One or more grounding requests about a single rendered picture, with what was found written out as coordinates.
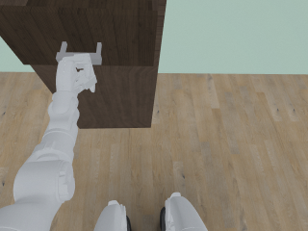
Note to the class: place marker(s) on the robot left upper arm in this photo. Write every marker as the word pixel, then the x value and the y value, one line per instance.
pixel 40 189

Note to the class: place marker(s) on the left robot forearm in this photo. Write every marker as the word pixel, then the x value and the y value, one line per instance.
pixel 61 133

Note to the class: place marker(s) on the left robot hand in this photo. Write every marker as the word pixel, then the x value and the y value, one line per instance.
pixel 67 75

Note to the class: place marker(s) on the cabinet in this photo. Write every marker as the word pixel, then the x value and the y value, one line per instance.
pixel 124 94

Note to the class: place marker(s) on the drawer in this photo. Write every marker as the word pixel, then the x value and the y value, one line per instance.
pixel 126 29

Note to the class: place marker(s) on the robot left thigh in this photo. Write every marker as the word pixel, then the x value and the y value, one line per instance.
pixel 112 218

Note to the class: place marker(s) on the robot right shin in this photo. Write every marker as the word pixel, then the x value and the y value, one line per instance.
pixel 170 226

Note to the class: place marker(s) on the handle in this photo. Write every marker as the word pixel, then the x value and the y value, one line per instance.
pixel 95 58

